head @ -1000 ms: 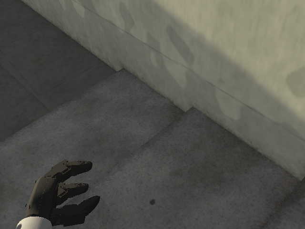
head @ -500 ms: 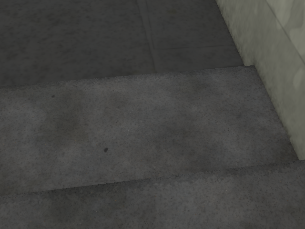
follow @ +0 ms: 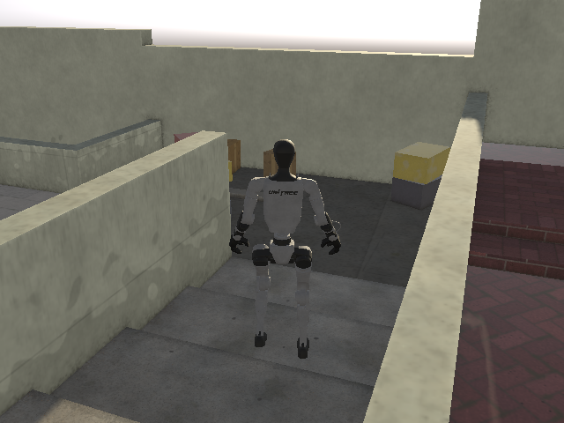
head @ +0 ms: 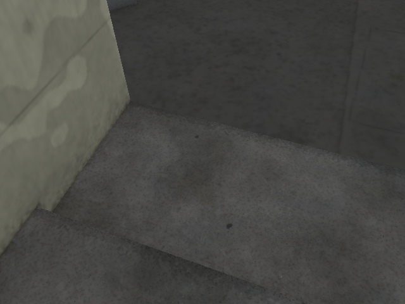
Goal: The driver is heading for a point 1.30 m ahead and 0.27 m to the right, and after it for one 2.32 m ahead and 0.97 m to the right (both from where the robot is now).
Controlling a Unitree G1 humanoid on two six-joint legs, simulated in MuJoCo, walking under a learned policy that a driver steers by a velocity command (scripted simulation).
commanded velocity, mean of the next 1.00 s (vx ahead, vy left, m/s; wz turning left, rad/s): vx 0.75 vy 0.00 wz -0.34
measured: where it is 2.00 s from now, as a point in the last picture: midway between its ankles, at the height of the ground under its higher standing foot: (287, 126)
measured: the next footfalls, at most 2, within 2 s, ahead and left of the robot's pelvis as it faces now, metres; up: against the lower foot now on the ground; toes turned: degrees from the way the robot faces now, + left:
left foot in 0.18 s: +0.01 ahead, +0.12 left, +0.00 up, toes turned +4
right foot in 0.64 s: +0.39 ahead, -0.17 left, +0.00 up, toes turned -21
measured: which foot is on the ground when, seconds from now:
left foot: up 0.00-0.16, down 0.18-0.62, up 0.64-1.00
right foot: down 0.00-0.18, up 0.20-0.62, down 0.64-1.00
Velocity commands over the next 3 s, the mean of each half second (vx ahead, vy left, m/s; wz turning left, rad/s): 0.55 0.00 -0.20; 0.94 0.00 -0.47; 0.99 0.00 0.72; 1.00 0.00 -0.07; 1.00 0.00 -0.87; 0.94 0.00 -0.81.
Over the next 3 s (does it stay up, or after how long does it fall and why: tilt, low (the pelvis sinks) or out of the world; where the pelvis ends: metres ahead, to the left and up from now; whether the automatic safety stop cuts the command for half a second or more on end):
stays up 2.19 -0.89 -0.22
